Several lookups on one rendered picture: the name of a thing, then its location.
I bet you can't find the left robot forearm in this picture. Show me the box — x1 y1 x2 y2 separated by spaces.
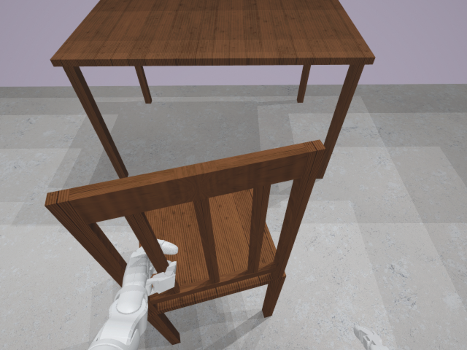
88 285 148 350

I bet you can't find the table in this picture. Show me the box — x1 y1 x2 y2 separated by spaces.
50 0 376 179

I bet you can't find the chair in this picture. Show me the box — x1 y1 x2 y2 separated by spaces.
45 140 326 345

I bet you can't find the right robot hand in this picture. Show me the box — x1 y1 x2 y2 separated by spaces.
353 325 389 350

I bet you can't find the left robot hand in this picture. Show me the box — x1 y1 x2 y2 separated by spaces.
122 239 178 296

